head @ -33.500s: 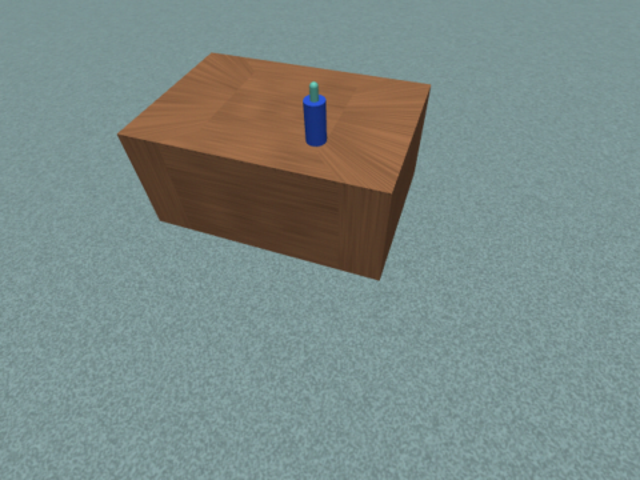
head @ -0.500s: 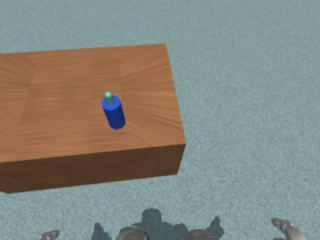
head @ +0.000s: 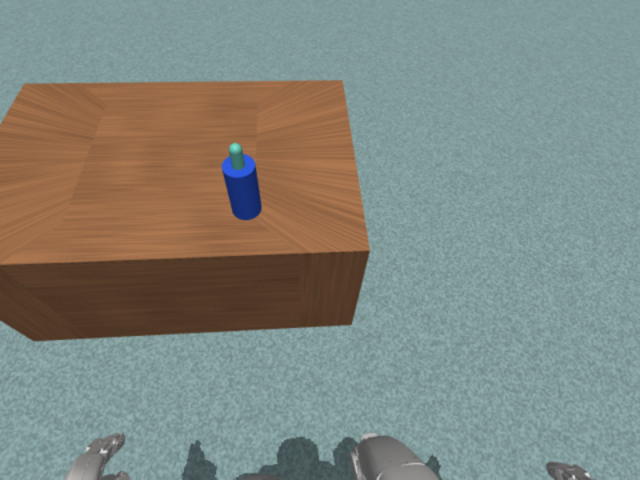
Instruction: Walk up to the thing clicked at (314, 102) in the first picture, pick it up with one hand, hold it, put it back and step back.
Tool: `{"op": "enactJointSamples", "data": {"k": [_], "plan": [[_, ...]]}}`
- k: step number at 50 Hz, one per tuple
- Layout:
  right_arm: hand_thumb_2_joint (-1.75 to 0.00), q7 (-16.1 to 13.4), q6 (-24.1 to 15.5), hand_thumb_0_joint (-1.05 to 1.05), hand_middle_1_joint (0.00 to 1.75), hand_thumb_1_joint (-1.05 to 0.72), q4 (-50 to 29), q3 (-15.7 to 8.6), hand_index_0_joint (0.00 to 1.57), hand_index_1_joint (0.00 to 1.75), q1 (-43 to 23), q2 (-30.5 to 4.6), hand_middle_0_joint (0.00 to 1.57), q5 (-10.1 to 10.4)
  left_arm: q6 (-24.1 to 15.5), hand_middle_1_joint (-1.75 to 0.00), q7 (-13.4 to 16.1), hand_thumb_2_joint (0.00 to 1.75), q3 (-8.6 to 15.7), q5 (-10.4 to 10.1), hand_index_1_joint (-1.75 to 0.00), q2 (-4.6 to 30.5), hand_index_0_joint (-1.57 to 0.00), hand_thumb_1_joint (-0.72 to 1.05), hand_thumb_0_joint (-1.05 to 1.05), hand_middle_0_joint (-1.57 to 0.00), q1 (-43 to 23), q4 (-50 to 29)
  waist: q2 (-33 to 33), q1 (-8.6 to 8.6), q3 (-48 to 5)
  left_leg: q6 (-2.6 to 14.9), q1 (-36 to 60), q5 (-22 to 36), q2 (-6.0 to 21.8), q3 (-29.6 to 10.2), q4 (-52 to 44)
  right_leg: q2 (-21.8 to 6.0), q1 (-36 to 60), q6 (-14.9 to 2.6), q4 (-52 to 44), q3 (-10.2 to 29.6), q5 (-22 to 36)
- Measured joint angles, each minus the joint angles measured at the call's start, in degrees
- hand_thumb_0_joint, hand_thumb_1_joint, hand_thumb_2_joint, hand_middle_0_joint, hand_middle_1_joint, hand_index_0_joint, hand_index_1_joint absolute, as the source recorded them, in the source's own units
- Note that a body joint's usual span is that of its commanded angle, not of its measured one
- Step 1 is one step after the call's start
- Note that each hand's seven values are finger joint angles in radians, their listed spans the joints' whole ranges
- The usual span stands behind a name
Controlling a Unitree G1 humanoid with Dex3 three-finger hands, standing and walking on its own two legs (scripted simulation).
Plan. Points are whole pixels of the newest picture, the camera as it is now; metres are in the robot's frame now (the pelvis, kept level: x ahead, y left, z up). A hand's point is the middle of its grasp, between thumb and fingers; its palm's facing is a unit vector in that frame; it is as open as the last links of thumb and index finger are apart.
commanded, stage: step back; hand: left
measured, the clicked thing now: (241, 179) +0.73 +0.18 -0.21
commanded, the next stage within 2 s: none
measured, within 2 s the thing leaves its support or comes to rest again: neither
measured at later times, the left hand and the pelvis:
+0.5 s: hand out of the picture -0.05 +0.21 -0.13, palm faces -0.02 -0.90 -0.43, open 7.4 cm; pelvis -0.15 -0.06 +0.00, yaw -1 degrees
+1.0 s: hand out of the picture -0.25 +0.18 -0.15, palm faces -0.03 -0.91 -0.42, open 7.4 cm; pelvis -0.33 -0.09 -0.01, yaw -1 degrees
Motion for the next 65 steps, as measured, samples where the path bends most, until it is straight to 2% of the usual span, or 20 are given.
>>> {"op": "enactJointSamples", "data": {"k": [3,6,10,13,15,18,22,28,32,35,39,44,47,48,51,53,56,59,63,65], "plan": [[-0.9,-0.3,-0.1,0.01,0.3,-0.9,-0.7,0.1,0.21,0.3,0.0,0.4,0.2,0.0,-0.2,-0.3,-0.2,0.89,0.6,-0.3,-0.3,0.4,-0.2,0.9,0.0,-0.21,1.4,0.5,-0.1,0.41,-0.5,-0.33,-0.9,2.5,1.4,0.2,-2.1,1.5,-0.7,0.65,9.3,1.5,0.6],[-0.9,-0.6,-0.1,0.01,0.3,-0.9,-2.1,-0.2,0.21,0.3,-0.9,0.3,0.2,0.0,-0.3,-0.3,-0.4,0.9,1.0,-0.1,-0.3,0.7,-0.2,0.9,0.0,-0.21,2.9,0.7,0.2,0.89,-0.3,-0.74,-2.6,4.2,2.6,0.6,-2.5,0.3,1.6,1.96,8.9,1.7,0.5],[-0.9,-0.6,-0.3,0.01,0.3,-0.9,-4.3,-0.5,0.21,0.3,-2.5,-0.6,0.2,0.0,-0.4,-0.3,-0.8,0.9,1.0,0.1,-0.3,1.1,-0.2,0.9,0.0,-0.21,4.1,1.5,0.9,1.26,0.3,-1.68,-5.7,5.7,4.3,1.3,-0.9,-3.2,7.1,2.59,-3.6,-0.3,0.5],[-0.9,-0.3,0.4,0.01,0.3,-0.9,-5.2,-0.5,0.21,0.3,-3.6,-1.8,0.2,0.1,-1.2,-0.3,-1.1,0.9,0.8,0.2,-0.3,1.1,-0.2,0.91,0.0,-0.21,4.7,2.5,1.9,1.6,-0.2,-3.11,-9.2,5.9,5.6,1.6,2.3,-5.5,12.8,1.45,-19.1,-3.2,6.2],[-0.9,-0.3,1.2,0.01,0.3,-0.9,-4.8,-0.8,0.21,0.3,-4.5,-3.2,0.2,0.5,-1.8,-0.3,-1.2,0.9,0.8,0.7,-0.3,-0.3,-0.2,0.91,0.0,-0.21,4.5,3.6,5.2,0.99,0.1,-2.93,-11.4,4.3,6.6,-1.4,5.4,-3.8,13.8,1.18,-21.7,-5.2,6.3],[-0.9,-1.2,2.5,0.01,0.3,-0.9,-3.3,-1.4,0.21,0.3,-3.7,-3.3,0.2,1.2,-1.8,-0.3,-1.6,0.89,-0.1,0.9,-0.3,-1.3,-0.2,0.9,0.0,-0.21,5.5,3.5,4.6,1.71,-1.4,-2.04,-15.1,-8.5,-0.2,-5.7,19.3,-5.3,11.3,0.29,-20.0,-4.7,7.4],[-0.9,-1.4,1.8,0.01,0.3,-0.9,-2.4,-1.0,0.2,0.3,-1.2,-4.0,0.2,1.7,-1.7,-0.3,-0.9,0.89,-0.6,1.0,-0.31,-2.3,-0.2,0.9,0.0,-0.21,5.0,2.9,4.5,1.45,-2.5,-2.13,-15.0,-9.3,-4.9,-6.3,29.7,-7.0,9.8,0.13,-22.0,-5.3,10.5],[-0.9,-1.2,1.9,0.01,0.3,-0.9,-1.0,-0.6,0.2,0.3,1.6,-3.0,0.2,0.9,-2.4,-0.3,0.4,0.89,-0.7,0.9,-0.31,-1.3,-0.21,0.9,0.0,-0.21,0.9,-0.7,3.6,0.56,-1.2,-2.39,-6.1,-11.7,-2.8,-2.8,17.1,-8.5,6.3,0.12,-21.0,-8.7,13.0],[-0.9,-0.6,1.2,0.01,0.3,-0.9,0.0,-0.7,0.2,0.3,1.5,-1.4,0.2,0.1,-1.8,-0.3,0.3,0.89,-1.0,0.1,-0.31,0.5,-0.2,0.9,0.0,-0.21,-2.0,-1.5,0.4,0.24,0.7,-0.71,-0.4,-2.3,-2.5,0.3,2.8,-10.6,2.5,0.5,-16.4,-8.8,13.1],[-0.9,0.5,1.3,0.01,0.3,-0.9,0.1,-0.2,0.21,0.3,0.9,-0.7,0.2,-0.4,-0.7,-0.3,0.7,0.89,-0.8,-0.1,-0.3,0.5,-0.2,0.9,0.0,-0.21,-2.2,0.3,0.7,-0.34,0.9,-0.13,-1.9,-1.3,-1.2,0.1,3.5,-5.6,-0.3,0.19,-4.7,-4.3,0.3],[-0.9,0.1,1.1,0.01,0.3,-0.9,-0.3,0.3,0.21,0.3,0.2,0.0,0.2,-0.4,-0.5,-0.3,0.6,0.89,-0.4,-0.8,-0.3,0.6,-0.2,0.9,0.0,-0.21,-0.7,1.9,1.0,-0.31,-0.6,-0.56,-3.4,2.6,0.9,0.0,0.1,-0.6,-1.1,0.33,8.9,-0.8,-1.1],[-0.9,0.0,1.3,0.01,0.3,-0.9,-2.5,0.0,0.21,0.3,-2.4,-1.1,0.2,-0.3,-1.4,-0.3,0.2,0.9,-0.7,-0.4,-0.3,0.2,-0.2,0.9,0.0,-0.21,1.5,2.7,2.4,0.89,-0.4,-1.37,-6.9,6.0,3.1,0.9,-0.3,-3.2,6.9,1.83,-4.1,-3.4,-1.1],[-0.9,0.2,1.9,0.01,0.3,-0.9,-3.3,-0.1,0.21,0.3,-4.3,-2.3,0.2,0.1,-2.5,-0.3,0.0,0.9,-1.0,0.1,-0.3,-0.1,-0.2,0.9,0.0,-0.21,2.7,4.1,3.8,1.63,-0.7,-2.7,-10.3,6.5,4.6,1.4,2.5,-4.8,13.7,0.87,-21.3,-5.6,5.8],[-0.9,0.2,2.2,0.01,0.3,-0.9,-3.0,-0.2,0.21,0.3,-5.1,-3.0,0.2,0.3,-2.9,-0.3,0.0,0.9,-0.9,0.4,-0.3,-0.9,-0.2,0.9,0.0,-0.21,2.7,5.0,5.9,1.29,-0.2,-2.24,-11.4,6.2,5.7,0.0,4.1,-3.4,14.0,0.15,-22.3,-6.6,6.7],[-0.9,-0.5,3.4,0.01,0.3,-0.9,-1.6,-0.8,0.2,0.3,-5.1,-2.8,0.2,0.6,-3.3,-0.3,-0.4,0.89,-1.4,0.9,-0.3,-1.8,-0.2,0.9,0.0,-0.21,4.3,5.9,5.7,2.02,-1.3,-1.85,-14.9,-7.5,0.0,-5.5,16.2,-4.4,11.7,-1.02,-20.2,-6.4,7.5],[-0.9,-0.6,3.5,0.01,0.3,-0.9,-1.0,-0.7,0.2,0.3,-4.1,-3.0,0.2,1.1,-3.3,-0.3,-0.3,0.89,-1.6,0.9,-0.3,-2.2,-0.2,0.9,0.0,-0.21,5.2,6.4,5.3,2.35,-2.2,-1.8,-16.0,-8.5,-3.5,-7.5,24.9,-5.6,11.1,-1.0,-21.2,-6.0,9.0],[-0.9,-0.5,2.8,0.01,0.3,-0.9,-0.1,-0.7,0.2,0.3,-2.0,-3.4,0.2,1.0,-3.6,-0.3,0.0,0.89,-1.2,1.1,-0.31,-2.3,-0.21,0.9,0.0,-0.21,5.5,6.5,5.5,2.15,-3.2,-2.64,-14.6,-7.5,-4.6,-7.5,29.5,-6.6,10.3,-1.0,-22.3,-6.8,10.7],[-0.9,-0.2,2.7,0.01,0.3,-0.9,1.5,-0.9,0.2,0.3,0.4,-3.7,0.2,0.4,-4.5,-0.3,-0.1,0.89,-0.7,1.4,-0.31,-1.8,-0.21,0.9,0.0,-0.21,5.2,5.9,5.7,2.08,-4.0,-3.35,-10.3,-8.1,-3.1,-6.2,25.3,-7.4,9.6,-1.1,-22.1,-8.5,11.5],[-0.9,0.8,2.3,0.01,0.3,-0.9,4.4,-1.2,0.2,0.3,2.5,-3.4,0.2,-0.2,-5.2,-0.3,-0.6,0.89,-0.3,1.6,-0.31,-0.5,-0.21,0.9,0.0,-0.21,4.8,5.8,5.2,2.13,-4.9,-2.64,-2.9,-11.9,-0.2,-3.4,10.2,-8.7,8.4,-0.95,-20.8,-10.5,11.5],[-0.9,1.2,1.5,0.01,0.3,-0.91,5.7,-1.5,0.2,0.3,2.9,-2.8,0.2,-0.1,-4.8,-0.3,-0.9,0.89,-0.3,1.5,-0.31,0.5,-0.21,0.9,0.0,-0.21,4.7,6.4,4.1,1.93,-5.2,-1.9,0.8,-7.4,0.0,-1.7,1.9,-9.7,7.8,-0.36,-19.7,-10.8,11.3]]}}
